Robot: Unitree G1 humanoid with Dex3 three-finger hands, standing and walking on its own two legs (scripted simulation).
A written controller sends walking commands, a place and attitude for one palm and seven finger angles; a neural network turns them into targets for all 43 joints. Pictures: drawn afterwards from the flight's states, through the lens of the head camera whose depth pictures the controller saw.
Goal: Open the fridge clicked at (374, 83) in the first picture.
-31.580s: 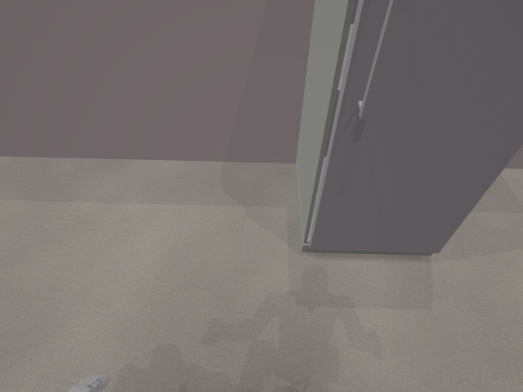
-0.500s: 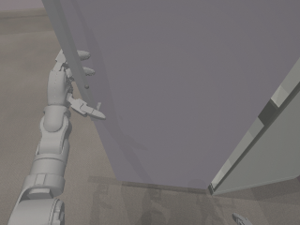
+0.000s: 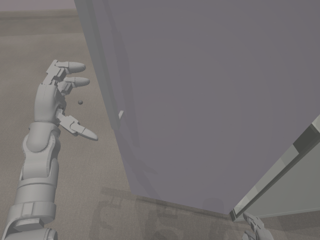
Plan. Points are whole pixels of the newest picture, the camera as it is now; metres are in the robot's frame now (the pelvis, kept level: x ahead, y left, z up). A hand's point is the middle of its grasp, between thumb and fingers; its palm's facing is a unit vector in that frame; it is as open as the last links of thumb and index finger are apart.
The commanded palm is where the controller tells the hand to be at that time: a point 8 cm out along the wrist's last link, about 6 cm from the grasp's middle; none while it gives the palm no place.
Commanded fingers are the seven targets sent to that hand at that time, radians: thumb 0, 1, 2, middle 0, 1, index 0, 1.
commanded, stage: slip the hand off the handle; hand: left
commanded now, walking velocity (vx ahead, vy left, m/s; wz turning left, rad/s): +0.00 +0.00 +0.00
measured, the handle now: (105, 66) +0.43 +0.17 +0.23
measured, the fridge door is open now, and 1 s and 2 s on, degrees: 71 71 71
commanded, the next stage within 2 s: draw the hand back to the body in 0.82 s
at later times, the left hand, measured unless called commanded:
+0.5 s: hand (58, 120) +0.30 +0.24 +0.18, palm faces +0.18 -0.97 -0.16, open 14.7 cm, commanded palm +0.26 +0.28 +0.18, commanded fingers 0.00 -0.55 0.20 -0.25 -1.15 -0.25 -1.15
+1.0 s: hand (43, 146) +0.23 +0.24 +0.18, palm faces +0.16 -0.98 -0.13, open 14.7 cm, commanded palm +0.20 +0.28 +0.18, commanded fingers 0.00 -0.55 0.20 -0.25 -1.15 -0.25 -1.15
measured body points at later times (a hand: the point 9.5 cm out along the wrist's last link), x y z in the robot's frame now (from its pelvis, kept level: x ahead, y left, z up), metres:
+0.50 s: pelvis -0.01 -0.01 +0.00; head -0.01 -0.01 +0.45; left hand +0.28 +0.29 +0.19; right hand +0.13 -0.25 -0.10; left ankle +0.00 +0.13 -0.73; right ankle -0.01 -0.15 -0.73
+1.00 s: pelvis -0.02 -0.01 +0.00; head -0.04 -0.03 +0.45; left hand +0.22 +0.29 +0.19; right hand +0.17 -0.23 -0.08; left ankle +0.00 +0.13 -0.73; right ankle -0.01 -0.15 -0.73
